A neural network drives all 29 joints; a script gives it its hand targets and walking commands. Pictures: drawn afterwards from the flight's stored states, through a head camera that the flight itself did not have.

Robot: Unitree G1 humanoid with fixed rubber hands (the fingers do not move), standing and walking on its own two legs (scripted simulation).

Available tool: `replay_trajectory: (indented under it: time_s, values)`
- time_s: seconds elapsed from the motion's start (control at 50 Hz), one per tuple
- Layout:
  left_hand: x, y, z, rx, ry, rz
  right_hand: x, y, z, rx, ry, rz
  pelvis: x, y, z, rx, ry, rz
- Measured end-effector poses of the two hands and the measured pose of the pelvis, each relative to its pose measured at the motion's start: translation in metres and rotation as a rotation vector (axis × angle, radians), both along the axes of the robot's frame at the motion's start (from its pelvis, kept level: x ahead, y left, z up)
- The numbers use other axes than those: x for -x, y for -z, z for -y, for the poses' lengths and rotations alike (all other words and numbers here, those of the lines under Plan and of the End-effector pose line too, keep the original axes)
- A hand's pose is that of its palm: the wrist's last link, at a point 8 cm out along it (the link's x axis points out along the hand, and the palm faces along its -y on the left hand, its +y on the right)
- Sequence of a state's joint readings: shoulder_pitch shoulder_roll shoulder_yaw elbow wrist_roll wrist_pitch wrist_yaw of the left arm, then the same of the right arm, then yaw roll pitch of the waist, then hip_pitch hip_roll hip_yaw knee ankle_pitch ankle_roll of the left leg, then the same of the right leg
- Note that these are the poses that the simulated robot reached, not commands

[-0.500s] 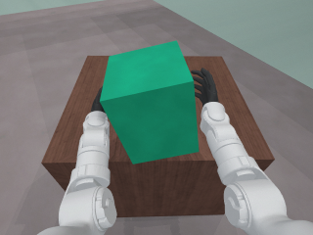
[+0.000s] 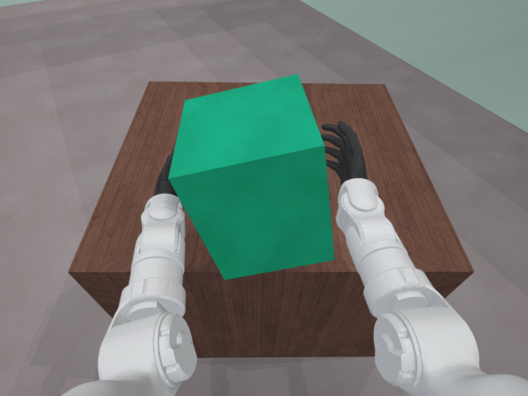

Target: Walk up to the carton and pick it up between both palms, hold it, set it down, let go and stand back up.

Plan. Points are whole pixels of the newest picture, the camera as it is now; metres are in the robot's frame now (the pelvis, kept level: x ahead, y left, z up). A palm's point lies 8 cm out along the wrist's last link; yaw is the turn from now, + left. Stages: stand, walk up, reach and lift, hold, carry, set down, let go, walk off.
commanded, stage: set down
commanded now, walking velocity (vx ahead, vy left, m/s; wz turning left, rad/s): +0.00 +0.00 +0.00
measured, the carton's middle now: (260, 180) +0.44 +0.05 +0.06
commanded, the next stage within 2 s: none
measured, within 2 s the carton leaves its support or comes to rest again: neither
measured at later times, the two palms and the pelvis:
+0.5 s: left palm (171, 201) +0.39 +0.20 +0.05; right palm (342, 182) +0.41 -0.08 +0.09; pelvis +0.01 +0.00 +0.00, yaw +0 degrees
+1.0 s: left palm (173, 204) +0.39 +0.20 +0.04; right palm (342, 185) +0.41 -0.09 +0.08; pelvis +0.01 +0.00 +0.00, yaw +0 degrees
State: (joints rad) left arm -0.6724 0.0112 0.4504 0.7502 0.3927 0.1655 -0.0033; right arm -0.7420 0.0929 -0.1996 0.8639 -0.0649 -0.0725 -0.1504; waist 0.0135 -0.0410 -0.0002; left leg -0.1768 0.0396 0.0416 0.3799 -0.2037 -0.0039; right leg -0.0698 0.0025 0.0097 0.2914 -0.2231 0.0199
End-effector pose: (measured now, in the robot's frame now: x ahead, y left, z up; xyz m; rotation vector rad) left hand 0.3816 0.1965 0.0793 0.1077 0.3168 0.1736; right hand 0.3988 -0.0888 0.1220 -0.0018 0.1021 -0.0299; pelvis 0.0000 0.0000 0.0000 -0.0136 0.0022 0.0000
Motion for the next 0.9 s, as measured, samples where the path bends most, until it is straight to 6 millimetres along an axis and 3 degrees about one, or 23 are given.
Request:
replay_trajectory:
  time_s: [0.46,0.9]
  values:
    - [-0.008,0.029,-0.005,0.007,-0.021,-0.028,-0.013,0.03,-0.006,0.018,-0.011,-0.033,-0.009,0.0,0.001,-0.002,0.001,-0.06]
    - [-0.012,0.036,-0.003,0.021,-0.032,0.041,-0.015,0.041,-0.002,0.022,-0.005,-0.001,-0.006,0.001,0.003,-0.004,0.001,-0.103]
